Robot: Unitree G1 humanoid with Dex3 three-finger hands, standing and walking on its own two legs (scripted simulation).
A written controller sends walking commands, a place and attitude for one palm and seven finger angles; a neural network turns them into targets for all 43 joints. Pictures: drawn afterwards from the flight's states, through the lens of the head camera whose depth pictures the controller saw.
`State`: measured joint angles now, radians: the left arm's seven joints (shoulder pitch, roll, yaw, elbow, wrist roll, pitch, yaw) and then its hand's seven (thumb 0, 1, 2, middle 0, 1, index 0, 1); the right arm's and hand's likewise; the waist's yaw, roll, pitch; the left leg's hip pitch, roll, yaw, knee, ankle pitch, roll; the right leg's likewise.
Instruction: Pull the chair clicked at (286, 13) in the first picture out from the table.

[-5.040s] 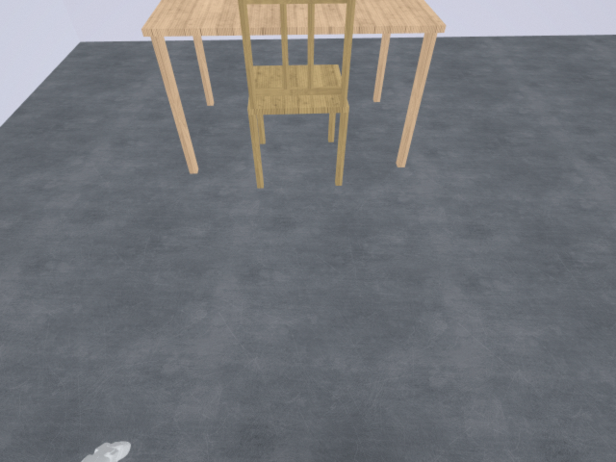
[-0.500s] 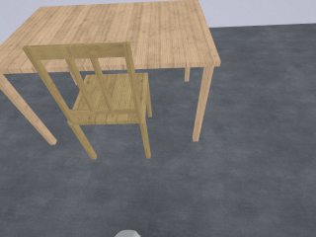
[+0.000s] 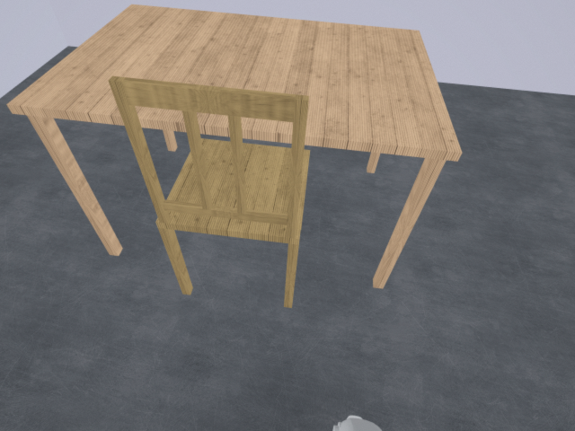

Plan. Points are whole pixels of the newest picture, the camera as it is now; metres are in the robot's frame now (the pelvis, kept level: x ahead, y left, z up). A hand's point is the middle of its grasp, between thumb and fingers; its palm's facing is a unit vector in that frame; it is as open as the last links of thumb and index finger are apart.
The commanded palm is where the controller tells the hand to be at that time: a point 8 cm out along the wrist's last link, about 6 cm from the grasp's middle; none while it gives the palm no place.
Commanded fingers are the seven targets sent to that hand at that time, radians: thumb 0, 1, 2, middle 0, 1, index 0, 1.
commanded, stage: take the last steps up to it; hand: left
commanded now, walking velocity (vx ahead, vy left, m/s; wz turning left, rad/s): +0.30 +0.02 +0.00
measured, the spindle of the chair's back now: (199, 164) +0.71 +0.26 -0.09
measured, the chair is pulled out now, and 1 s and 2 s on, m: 0.00 0.00 0.00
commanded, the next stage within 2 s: come to a stop and stand still in 0.52 s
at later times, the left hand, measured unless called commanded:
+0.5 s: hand (198, 407) +0.19 +0.15 -0.16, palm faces +0.05 -0.97 -0.23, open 7.2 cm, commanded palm none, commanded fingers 0.00 0.90 0.90 -0.20 -0.30 -0.20 -0.30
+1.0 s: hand (183, 363) +0.26 +0.20 -0.18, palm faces +0.03 -0.98 -0.21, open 7.4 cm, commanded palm none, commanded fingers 0.00 0.90 0.90 -0.20 -0.30 -0.20 -0.30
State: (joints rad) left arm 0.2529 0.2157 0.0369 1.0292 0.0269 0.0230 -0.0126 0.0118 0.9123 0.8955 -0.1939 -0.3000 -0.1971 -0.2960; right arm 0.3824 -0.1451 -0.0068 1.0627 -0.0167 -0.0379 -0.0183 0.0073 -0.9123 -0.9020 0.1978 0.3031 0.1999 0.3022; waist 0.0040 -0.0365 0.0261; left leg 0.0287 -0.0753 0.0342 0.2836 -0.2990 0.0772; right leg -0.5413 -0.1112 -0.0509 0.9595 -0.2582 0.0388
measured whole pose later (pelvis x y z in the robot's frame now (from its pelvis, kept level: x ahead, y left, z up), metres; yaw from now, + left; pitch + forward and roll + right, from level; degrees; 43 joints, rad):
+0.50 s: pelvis +0.17 -0.03 +0.00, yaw +1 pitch +0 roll +0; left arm 0.28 0.16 0.04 1.06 0.02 -0.06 0.02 0.00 0.94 0.89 -0.20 -0.30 -0.20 -0.30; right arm 0.24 -0.18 -0.05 1.03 -0.02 -0.02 0.00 0.01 -0.92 -0.90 0.19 0.30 0.19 0.30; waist -0.01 0.03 0.03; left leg -0.51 0.10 0.04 0.86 -0.23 0.00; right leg -0.15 0.00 -0.14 0.36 -0.22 -0.05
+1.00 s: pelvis +0.24 +0.01 +0.00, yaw -1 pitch +0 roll -1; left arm 0.22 0.21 0.05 1.04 0.02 0.07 0.04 0.01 0.91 0.90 -0.20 -0.30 -0.20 -0.30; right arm 0.11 -0.14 -0.03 1.03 -0.02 0.02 -0.05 -0.01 -0.93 -0.90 0.20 0.30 0.20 0.30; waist 0.02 -0.04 0.09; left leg -0.25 0.04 0.13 0.44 -0.18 0.04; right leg -0.41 -0.03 0.01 0.99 -0.44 0.05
